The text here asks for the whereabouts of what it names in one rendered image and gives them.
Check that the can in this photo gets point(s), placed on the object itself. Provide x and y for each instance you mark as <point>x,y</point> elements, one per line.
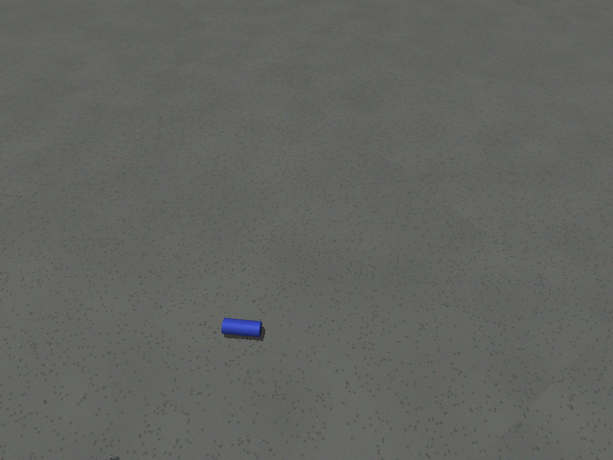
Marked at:
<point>241,327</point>

